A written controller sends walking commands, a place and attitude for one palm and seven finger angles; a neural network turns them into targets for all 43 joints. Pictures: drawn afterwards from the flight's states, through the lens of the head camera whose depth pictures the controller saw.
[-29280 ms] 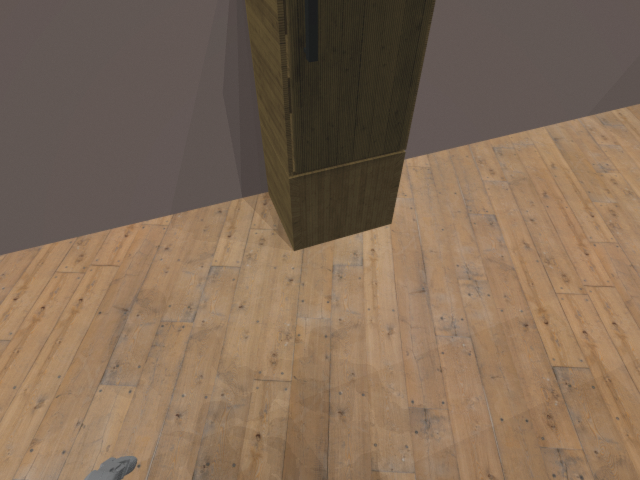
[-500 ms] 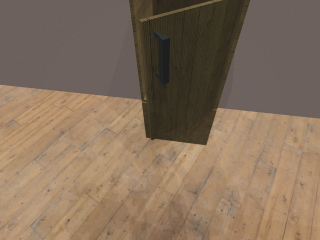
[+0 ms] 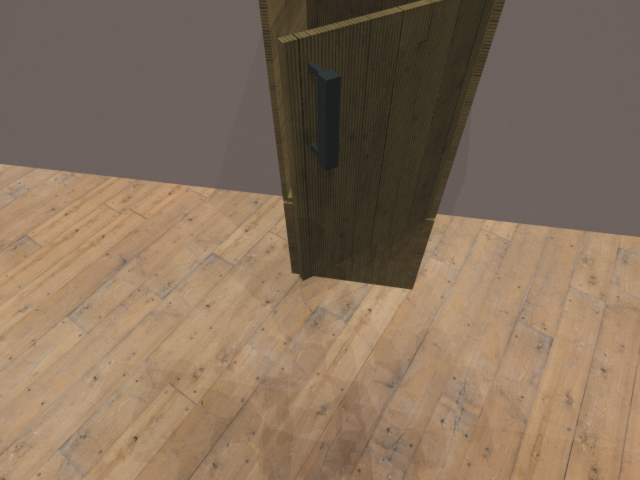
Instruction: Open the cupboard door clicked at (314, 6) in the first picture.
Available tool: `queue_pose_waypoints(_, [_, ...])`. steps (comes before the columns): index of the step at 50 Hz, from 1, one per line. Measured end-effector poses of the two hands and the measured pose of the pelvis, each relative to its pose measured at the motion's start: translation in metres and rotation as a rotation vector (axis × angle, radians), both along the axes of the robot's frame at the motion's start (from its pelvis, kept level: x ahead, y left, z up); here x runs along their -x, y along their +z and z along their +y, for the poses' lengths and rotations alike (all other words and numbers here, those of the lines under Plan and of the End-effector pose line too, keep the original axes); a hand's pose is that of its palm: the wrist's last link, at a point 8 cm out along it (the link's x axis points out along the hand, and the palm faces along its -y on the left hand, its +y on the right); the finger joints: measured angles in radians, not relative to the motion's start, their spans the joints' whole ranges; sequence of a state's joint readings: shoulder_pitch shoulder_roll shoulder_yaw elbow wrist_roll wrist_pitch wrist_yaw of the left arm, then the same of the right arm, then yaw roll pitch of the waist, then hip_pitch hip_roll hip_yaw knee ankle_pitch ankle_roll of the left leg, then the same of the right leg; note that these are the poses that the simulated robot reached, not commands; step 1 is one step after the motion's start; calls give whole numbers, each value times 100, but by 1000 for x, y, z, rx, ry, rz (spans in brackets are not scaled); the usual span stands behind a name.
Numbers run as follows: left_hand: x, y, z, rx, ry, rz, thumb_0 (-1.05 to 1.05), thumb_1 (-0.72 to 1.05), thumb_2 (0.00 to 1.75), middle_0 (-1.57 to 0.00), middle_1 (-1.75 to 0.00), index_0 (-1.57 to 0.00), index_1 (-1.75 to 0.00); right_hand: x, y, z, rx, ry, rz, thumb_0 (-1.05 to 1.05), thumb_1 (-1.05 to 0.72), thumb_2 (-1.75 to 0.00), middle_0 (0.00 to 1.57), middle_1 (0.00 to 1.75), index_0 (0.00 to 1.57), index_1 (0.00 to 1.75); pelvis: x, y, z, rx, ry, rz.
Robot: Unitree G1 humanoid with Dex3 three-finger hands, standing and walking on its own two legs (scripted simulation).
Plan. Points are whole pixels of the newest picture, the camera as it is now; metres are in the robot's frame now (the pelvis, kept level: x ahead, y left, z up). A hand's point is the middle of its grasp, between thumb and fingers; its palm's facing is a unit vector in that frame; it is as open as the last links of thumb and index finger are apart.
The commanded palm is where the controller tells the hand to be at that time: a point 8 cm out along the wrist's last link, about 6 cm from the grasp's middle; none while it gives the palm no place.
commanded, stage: walk to a spot facing it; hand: left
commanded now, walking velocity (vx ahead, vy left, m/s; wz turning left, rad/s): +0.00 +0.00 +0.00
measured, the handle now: (321, 118) +0.61 +0.03 +0.12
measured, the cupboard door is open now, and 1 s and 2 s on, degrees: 41 41 41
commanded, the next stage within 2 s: none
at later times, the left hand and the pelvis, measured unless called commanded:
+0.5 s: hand out of the picture +0.08 +0.18 -0.18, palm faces -0.15 -0.95 -0.28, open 7.4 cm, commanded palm none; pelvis +0.00 -0.02 -0.02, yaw -11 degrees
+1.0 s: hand out of the picture +0.13 +0.17 -0.18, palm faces -0.37 -0.89 -0.25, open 7.4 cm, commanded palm none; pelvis +0.01 +0.00 -0.01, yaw -27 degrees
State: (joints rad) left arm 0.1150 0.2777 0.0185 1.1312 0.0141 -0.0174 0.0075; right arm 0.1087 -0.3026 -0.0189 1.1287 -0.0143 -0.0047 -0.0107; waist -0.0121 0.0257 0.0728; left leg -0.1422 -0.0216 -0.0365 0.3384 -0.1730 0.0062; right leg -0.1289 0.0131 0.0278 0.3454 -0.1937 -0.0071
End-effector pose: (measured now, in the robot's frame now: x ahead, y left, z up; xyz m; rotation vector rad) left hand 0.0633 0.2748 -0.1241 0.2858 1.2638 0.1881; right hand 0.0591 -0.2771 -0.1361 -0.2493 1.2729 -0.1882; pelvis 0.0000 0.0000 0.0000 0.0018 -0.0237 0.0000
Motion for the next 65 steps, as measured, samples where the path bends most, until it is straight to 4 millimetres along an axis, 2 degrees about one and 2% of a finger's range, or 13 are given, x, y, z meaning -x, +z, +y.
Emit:
queue_pose_waypoints(8, [-8, 0, 1, -5, -6, 2, 1, 91, 90, -20, -30, -20, -29, -9, 2, -4, 13, -5, -15, 0, -91, -90, 20, 30, 20, 30, -4, 0, -1, 0, -17, 6])
queue_pose_waypoints(12, [-8, -6, -5, 4, -17, 27, 0, 91, 90, -20, -30, -20, -29, -5, -2, 2, 3, -42, -27, 0, -91, -90, 20, 30, 20, 30, -4, -4, -1, 0, -53, 9])
queue_pose_waypoints(20, [-14, -20, -29, 41, -78, 58, 1, 91, 90, -20, -30, -20, -29, 29, -18, 13, -42, -138, -13, 0, -91, -90, 20, 30, 20, 30, 2, -15, -7, -29, -137, 7])
queue_pose_waypoints(27, [-22, -21, -60, 21, -134, 35, 0, 91, 90, -20, -30, -20, -29, 61, -43, -4, -86, -232, 26, 0, -91, -90, 20, 30, 21, 30, 7, -26, -29, -32, -206, 1])
queue_pose_waypoints(31, [-17, -12, -72, 17, -148, 64, 0, 91, 90, -20, -30, -20, -29, 65, -30, -14, -87, -274, 27, 0, -91, -90, 20, 30, 20, 30, 10, -14, -35, -43, -243, 14])
queue_pose_waypoints(38, [-22, -5, -82, 20, -228, 118, 0, 91, 90, -21, -30, -20, -29, 50, -8, -27, -60, -350, -81, 0, -91, -90, 20, 30, 20, 30, 8, -1, -36, -69, -347, 42])
queue_pose_waypoints(44, [-45, -9, -76, 30, -287, 108, 0, 90, 90, -21, -30, -20, -30, 36, 4, -24, -27, -393, -153, 0, -91, -90, 20, 30, 20, 30, 3, -1, -25, -58, -419, 51])
queue_pose_waypoints(49, [-76, -22, -64, 45, -348, 91, 1, 90, 90, -21, -30, -20, -30, 35, 10, -11, 17, -433, -207, 0, -91, -90, 20, 30, 20, 30, -5, -8, -7, -33, -475, 67])
queue_pose_waypoints(52, [-102, -31, -60, 62, -386, 60, 1, 91, 90, -20, -30, -20, -29, 49, 6, -1, 52, -444, -193, 0, -91, -90, 20, 30, 20, 30, -8, -16, 3, -5, -495, 59])
queue_pose_waypoints(56, [-137, -24, -70, 76, -454, 7, 1, 91, 90, -20, -30, -20, -29, 82, 10, 15, 44, -476, -117, 0, -91, -90, 20, 30, 20, 30, -10, -10, 2, 8, -553, 50])
queue_pose_waypoints(61, [-171, -15, -100, 80, -579, -32, 1, 91, 90, -20, -30, -20, -29, 129, 2, 24, 23, -582, -58, 0, -91, -90, 20, 30, 21, 30, -11, -11, -5, 26, -633, 48])
queue_pose_waypoints(65, [-190, -20, -132, 63, -686, -81, 1, 91, 90, -20, -30, -20, -29, 170, -19, 20, 6, -696, -33, 0, -90, -90, 20, 30, 21, 30, -8, -27, -19, -3, -700, 41])
